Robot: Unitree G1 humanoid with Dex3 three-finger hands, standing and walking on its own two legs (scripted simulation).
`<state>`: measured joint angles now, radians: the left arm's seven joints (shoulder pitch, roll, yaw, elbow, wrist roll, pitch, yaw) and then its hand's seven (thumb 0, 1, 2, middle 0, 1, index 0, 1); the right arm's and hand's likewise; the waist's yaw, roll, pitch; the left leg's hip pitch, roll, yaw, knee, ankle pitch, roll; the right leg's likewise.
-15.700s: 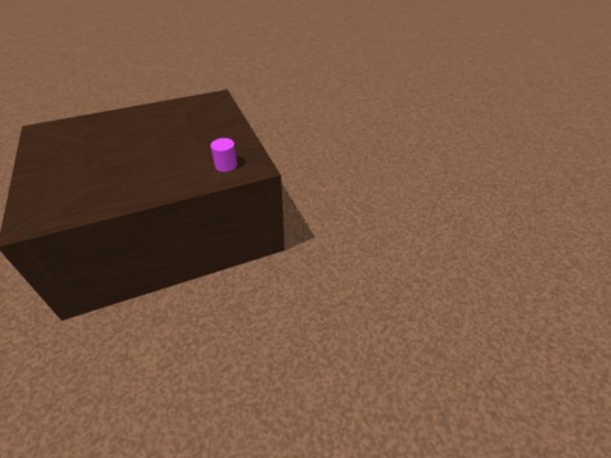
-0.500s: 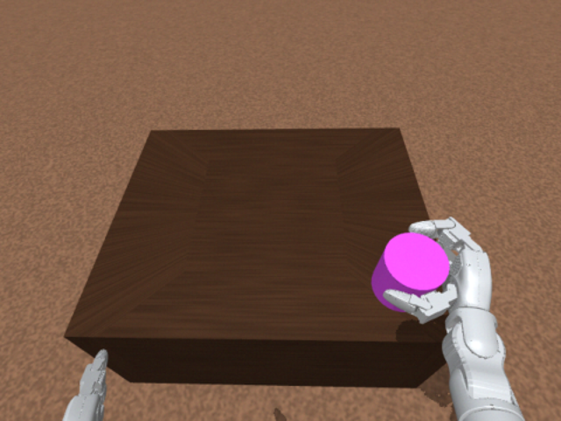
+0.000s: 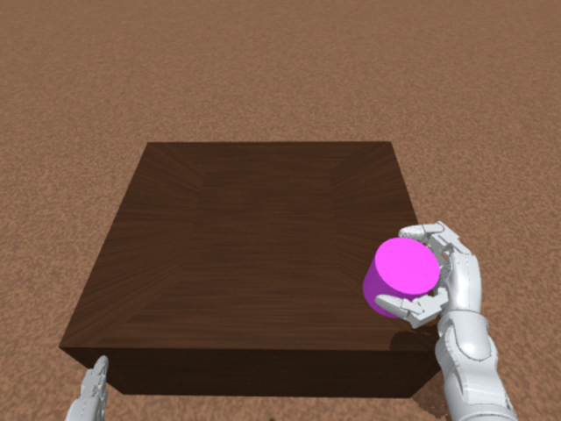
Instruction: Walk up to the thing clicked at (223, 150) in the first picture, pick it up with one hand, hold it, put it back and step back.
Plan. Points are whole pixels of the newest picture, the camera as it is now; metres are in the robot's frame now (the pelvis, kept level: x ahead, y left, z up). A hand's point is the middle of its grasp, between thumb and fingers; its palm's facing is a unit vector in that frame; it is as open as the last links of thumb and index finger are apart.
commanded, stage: hold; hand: right
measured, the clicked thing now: (397, 278) +0.34 -0.15 +0.03
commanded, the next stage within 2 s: none
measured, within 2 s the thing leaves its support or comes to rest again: neither
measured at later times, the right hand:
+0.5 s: hand (413, 280) +0.33 -0.17 +0.04, palm faces +0.19 +0.98 +0.00, open 11.5 cm
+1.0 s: hand (406, 280) +0.33 -0.16 +0.04, palm faces +0.16 +0.99 +0.01, open 11.5 cm
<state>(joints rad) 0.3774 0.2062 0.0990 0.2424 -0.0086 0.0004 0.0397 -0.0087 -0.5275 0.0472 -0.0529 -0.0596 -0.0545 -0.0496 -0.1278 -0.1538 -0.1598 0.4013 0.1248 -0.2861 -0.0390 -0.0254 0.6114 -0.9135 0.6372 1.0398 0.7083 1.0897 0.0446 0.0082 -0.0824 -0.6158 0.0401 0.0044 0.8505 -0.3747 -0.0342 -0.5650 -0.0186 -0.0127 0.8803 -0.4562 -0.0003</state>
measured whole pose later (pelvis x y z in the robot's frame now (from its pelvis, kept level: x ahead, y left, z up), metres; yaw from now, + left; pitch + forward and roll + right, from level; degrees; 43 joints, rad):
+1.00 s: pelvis +0.00 +0.00 +0.00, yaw +0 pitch +8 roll +0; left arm 0.36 0.20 0.09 0.27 0.00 -0.02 0.04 -0.01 -0.53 0.05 -0.05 -0.06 -0.06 -0.05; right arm -0.12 -0.15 -0.15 0.45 0.13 -0.32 -0.03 -0.03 0.61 -0.92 0.63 1.05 0.70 1.10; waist 0.05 0.02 -0.08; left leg -0.60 0.04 0.01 0.83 -0.36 -0.03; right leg -0.55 -0.02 -0.01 0.85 -0.44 0.01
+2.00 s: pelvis +0.00 +0.00 +0.00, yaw +0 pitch +7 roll +0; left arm 0.36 0.21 0.10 0.27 -0.01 -0.01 0.05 -0.01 -0.52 0.04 -0.06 -0.06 -0.06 -0.05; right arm -0.12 -0.16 -0.15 0.44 0.13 -0.33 -0.05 -0.03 0.61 -0.92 0.62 1.06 0.70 1.11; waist 0.04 0.02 -0.05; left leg -0.60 0.04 0.00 0.83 -0.36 -0.03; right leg -0.54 -0.02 -0.01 0.85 -0.43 0.01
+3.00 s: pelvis -0.03 +0.00 -0.08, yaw +1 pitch +24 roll +3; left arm 0.42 0.23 0.07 -0.11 0.10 -0.05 -0.06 -0.01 -0.50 0.04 -0.06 -0.07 -0.07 -0.05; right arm -0.60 -0.37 -0.49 1.07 0.01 -0.60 -0.02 -0.02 0.61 -0.92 0.63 1.04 0.71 1.09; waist 0.23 0.03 -0.14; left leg -1.18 0.02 0.02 1.23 -0.46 -0.03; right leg -1.16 -0.04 0.03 1.32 -0.58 0.00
